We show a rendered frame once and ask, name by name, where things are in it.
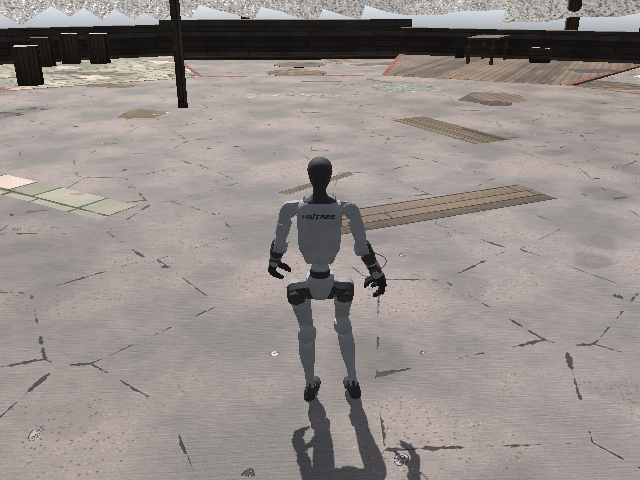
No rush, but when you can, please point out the left robot forearm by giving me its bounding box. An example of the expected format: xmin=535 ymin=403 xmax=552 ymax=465
xmin=269 ymin=239 xmax=284 ymax=267

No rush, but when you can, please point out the right robot shin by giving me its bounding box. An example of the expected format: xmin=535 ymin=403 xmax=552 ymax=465
xmin=338 ymin=317 xmax=357 ymax=386

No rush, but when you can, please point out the robot left hand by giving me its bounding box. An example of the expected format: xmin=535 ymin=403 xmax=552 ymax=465
xmin=268 ymin=262 xmax=291 ymax=279

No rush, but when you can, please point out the robot right hand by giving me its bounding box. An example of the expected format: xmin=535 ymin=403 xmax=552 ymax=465
xmin=364 ymin=273 xmax=387 ymax=297

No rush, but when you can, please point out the humanoid robot head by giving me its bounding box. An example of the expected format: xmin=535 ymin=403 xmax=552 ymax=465
xmin=303 ymin=157 xmax=337 ymax=204

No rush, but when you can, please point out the right robot upper arm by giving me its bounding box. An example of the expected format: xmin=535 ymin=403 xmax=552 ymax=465
xmin=340 ymin=201 xmax=370 ymax=256

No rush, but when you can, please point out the left robot upper arm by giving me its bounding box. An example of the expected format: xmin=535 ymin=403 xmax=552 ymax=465
xmin=272 ymin=200 xmax=299 ymax=254

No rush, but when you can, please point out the right robot forearm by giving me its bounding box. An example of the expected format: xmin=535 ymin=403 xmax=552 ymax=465
xmin=361 ymin=240 xmax=383 ymax=279

